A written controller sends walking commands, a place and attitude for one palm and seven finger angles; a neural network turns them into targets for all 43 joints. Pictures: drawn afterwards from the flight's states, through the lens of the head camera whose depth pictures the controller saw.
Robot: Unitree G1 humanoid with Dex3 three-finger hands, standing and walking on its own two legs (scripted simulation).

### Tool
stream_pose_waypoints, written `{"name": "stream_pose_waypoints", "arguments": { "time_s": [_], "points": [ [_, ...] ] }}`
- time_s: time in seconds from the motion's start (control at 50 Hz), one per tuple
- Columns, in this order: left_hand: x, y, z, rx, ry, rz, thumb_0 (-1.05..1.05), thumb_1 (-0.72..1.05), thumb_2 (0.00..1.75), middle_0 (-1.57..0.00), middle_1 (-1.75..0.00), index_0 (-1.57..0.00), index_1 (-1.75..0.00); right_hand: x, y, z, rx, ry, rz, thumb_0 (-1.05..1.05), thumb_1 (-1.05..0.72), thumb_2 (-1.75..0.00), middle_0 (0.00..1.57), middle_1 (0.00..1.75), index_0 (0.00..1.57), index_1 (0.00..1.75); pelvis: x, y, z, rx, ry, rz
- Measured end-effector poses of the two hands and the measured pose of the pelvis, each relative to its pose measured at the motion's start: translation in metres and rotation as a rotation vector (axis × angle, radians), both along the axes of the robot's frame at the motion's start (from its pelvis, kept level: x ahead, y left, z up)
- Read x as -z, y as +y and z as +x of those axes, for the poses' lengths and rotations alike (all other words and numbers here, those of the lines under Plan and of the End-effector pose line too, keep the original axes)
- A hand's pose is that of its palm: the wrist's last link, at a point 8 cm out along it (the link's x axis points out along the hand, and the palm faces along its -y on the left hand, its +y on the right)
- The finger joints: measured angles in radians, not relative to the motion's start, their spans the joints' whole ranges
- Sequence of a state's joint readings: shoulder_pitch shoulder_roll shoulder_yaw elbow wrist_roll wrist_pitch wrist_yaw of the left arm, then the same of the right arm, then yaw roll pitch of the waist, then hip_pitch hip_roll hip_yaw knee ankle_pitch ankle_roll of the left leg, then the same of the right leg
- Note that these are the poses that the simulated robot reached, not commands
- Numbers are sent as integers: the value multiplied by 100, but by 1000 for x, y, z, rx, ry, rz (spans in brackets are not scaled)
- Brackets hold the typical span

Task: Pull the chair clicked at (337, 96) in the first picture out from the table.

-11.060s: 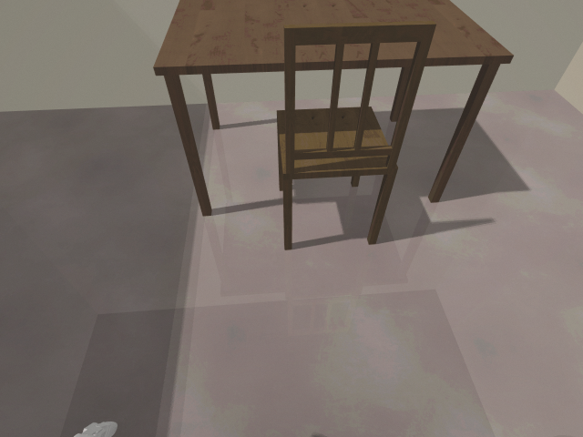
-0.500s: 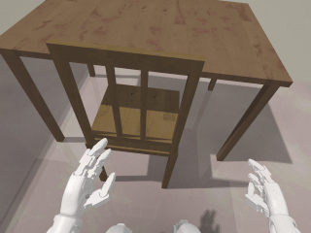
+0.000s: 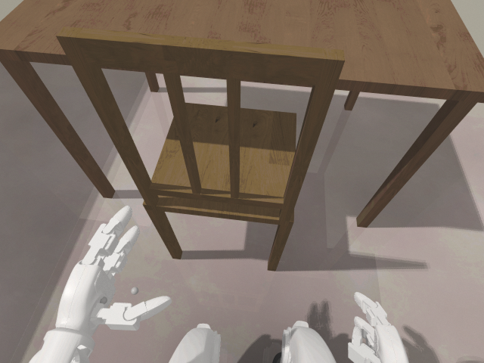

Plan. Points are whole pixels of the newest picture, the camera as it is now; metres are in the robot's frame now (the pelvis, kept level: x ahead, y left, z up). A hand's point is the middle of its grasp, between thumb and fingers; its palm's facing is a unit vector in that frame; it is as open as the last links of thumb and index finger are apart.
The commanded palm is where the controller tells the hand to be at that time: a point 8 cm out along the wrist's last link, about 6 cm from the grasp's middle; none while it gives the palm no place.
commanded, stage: raise the hand toward the chair's back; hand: left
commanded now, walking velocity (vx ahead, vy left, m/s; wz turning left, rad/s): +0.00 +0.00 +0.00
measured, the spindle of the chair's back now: (187, 144) +0.50 +0.14 +0.02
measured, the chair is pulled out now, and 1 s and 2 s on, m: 0.00 0.00 0.00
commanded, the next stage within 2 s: aim the fingers beside a spindle in 1.22 s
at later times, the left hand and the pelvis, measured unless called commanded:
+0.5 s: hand (113, 271) +0.24 +0.20 +0.06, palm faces -0.05 -1.00 -0.07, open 16.7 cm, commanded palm +0.22 +0.26 +0.06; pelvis +0.02 +0.00 +0.01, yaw +1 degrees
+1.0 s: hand (103, 255) +0.26 +0.22 +0.06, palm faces -0.07 -1.00 -0.05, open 16.9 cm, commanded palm +0.24 +0.27 +0.06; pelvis +0.02 +0.01 +0.02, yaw +0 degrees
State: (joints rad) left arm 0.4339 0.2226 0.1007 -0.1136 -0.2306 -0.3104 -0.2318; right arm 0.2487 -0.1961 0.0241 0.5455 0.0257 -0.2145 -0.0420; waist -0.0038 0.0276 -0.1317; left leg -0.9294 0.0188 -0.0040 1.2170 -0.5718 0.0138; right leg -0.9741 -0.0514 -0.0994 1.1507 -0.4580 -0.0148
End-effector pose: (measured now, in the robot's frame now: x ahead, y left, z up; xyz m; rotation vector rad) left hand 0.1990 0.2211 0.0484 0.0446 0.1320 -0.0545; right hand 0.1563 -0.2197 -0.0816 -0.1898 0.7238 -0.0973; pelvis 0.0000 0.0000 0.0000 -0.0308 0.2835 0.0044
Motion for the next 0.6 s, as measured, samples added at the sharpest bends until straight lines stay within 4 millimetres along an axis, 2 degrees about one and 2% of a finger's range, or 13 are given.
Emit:
{"name": "stream_pose_waypoints", "arguments": {
  "time_s": [0.1,0.2,0.3,0.4,0.5,0.6],
  "points": [
    [-3,8,3,-4,-40,13,0,-4,49,-11,-16,-11,-15,-14,-28,2,24,-16,-87,2,-90,-90,21,30,20,30,-2,1,4,-3,1,-4],
    [-2,10,7,15,-36,13,0,-16,44,-10,-14,-9,-13,-29,-38,17,32,-65,-127,2,-90,-90,20,30,20,30,-4,1,7,-5,-6,-7],
    [-6,16,11,0,-43,14,0,-28,39,-9,-12,-8,-11,-40,-29,35,8,-113,-115,2,-90,-90,20,30,20,30,-9,1,11,-9,-14,-10],
    [-11,24,16,-6,-51,22,-1,-39,35,-8,-10,-7,-10,-42,-12,48,-35,-131,-82,2,-90,-90,20,30,20,30,-11,2,13,-14,-16,-13],
    [-12,31,21,-4,-42,22,-1,-45,32,-7,-9,-7,-9,-38,1,51,-61,-120,-53,1,-90,-90,20,30,20,30,-13,3,15,-16,-18,-15],
    [-14,39,27,-1,-37,23,-1,-48,31,-7,-9,-6,-8,-34,4,46,-64,-94,-49,1,-90,-90,21,30,20,30,-14,4,16,-16,-18,-17]
  ]
}}
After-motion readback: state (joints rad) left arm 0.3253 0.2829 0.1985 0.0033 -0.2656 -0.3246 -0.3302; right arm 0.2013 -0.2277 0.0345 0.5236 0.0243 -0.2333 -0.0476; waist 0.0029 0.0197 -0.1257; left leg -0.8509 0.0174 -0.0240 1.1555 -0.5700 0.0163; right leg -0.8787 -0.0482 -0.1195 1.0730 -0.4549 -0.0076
